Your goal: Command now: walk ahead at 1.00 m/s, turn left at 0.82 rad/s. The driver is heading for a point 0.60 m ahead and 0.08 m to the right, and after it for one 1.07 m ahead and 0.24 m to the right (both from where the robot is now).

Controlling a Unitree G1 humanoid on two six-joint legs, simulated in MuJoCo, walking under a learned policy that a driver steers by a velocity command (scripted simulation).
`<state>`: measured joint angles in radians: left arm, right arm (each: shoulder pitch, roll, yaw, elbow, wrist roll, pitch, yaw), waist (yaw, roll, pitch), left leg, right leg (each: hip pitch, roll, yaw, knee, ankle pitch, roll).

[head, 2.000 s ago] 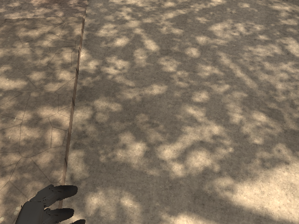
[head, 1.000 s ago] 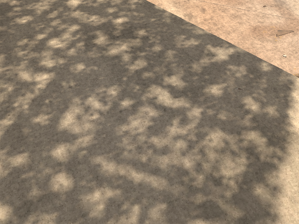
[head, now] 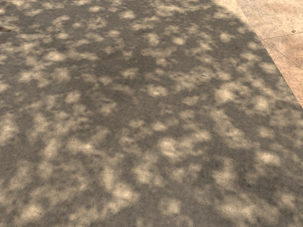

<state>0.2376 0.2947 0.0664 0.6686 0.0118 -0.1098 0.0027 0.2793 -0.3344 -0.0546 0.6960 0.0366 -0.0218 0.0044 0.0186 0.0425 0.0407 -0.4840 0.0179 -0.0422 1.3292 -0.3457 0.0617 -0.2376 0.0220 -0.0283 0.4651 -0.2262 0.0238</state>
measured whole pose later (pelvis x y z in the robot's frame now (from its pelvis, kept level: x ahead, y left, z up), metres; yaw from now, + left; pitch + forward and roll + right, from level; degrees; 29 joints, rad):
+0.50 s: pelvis +0.45 +0.07 +0.00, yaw +2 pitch -1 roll +2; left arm 0.29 0.30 0.04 0.80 -0.05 -0.06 0.00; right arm 0.33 -0.27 -0.06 0.78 -0.02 -0.10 0.04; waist -0.03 -0.05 0.03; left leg -0.18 -0.03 0.14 0.46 -0.27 0.05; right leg -0.56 -0.13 0.07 1.27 -0.23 -0.04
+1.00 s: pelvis +0.90 +0.01 +0.00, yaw -24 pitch -2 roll +0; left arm 0.47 0.23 0.05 0.77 -0.02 -0.07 -0.02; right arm -0.01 -0.24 0.00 0.58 -0.01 -0.14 0.00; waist 0.09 0.01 0.06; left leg -0.61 0.06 -0.19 1.08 -0.26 -0.01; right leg -0.19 0.20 0.10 0.49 -0.25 -0.17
